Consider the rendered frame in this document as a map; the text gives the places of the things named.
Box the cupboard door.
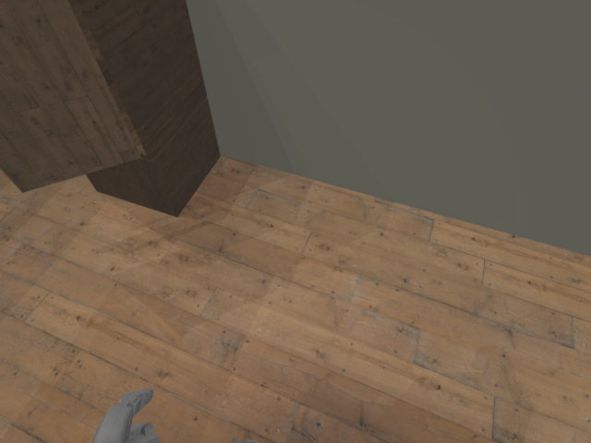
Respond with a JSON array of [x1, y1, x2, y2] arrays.
[[0, 0, 141, 193]]

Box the robot left hand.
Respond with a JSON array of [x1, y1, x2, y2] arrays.
[[91, 389, 160, 443]]

